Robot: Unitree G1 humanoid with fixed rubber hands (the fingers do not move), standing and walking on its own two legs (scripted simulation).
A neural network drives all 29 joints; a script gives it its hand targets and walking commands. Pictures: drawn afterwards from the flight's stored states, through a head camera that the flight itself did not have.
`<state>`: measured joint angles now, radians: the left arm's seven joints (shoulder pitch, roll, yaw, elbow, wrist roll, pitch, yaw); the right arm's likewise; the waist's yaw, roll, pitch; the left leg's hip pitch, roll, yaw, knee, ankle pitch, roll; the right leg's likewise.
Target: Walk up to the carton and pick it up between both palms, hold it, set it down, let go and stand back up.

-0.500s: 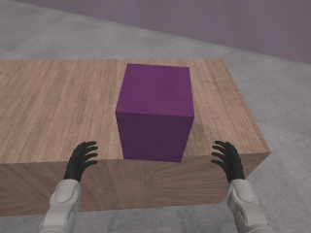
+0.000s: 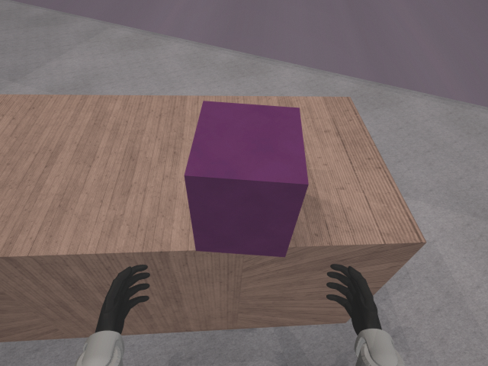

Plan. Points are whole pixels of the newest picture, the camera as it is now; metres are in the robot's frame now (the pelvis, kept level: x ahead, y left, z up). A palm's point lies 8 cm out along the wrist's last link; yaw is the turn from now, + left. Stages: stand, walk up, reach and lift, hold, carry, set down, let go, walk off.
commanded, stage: set down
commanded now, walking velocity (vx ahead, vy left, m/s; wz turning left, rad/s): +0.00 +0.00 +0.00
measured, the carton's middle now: (245, 181) +0.48 +0.01 -0.01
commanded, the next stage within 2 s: let go in 0.54 s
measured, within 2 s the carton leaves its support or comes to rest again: neither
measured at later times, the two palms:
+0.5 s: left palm (114, 330) +0.20 +0.22 -0.05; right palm (372, 329) +0.20 -0.20 -0.05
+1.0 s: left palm (119, 350) +0.18 +0.21 -0.08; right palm (390, 362) +0.16 -0.23 -0.08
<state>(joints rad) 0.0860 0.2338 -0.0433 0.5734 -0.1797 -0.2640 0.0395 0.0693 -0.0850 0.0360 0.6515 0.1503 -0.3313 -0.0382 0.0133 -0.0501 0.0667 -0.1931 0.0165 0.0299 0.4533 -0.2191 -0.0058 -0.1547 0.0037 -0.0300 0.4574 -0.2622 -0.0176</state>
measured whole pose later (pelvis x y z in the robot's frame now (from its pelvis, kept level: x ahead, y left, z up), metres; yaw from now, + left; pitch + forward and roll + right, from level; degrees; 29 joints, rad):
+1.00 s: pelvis +0.02 -0.01 +0.00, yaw -2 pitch -3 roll +0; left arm 0.21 0.20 -0.01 0.53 -0.03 0.09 0.02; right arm 0.18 -0.15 -0.03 0.73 0.00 -0.20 0.01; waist 0.01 -0.03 0.08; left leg -0.11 0.03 0.06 0.39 -0.23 -0.02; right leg -0.09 0.03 0.01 0.39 -0.26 -0.02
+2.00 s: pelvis +0.00 +0.03 +0.00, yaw -9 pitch -2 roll +1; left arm 0.39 0.11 0.01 0.99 0.02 -0.01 0.03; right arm 0.36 -0.15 -0.03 1.09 -0.03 0.02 -0.02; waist -0.01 0.01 -0.02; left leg -0.16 0.01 0.17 0.45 -0.25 0.04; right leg -0.20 0.01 0.13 0.49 -0.26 0.03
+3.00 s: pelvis +0.02 +0.06 +0.00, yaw -10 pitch -2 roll +1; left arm 0.29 0.11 -0.01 1.13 0.01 0.02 0.06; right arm 0.32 -0.13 -0.03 1.15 -0.02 0.01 -0.04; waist -0.03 0.00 0.04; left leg -0.14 -0.03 0.20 0.46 -0.29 0.08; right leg -0.19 -0.04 0.16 0.51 -0.29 0.08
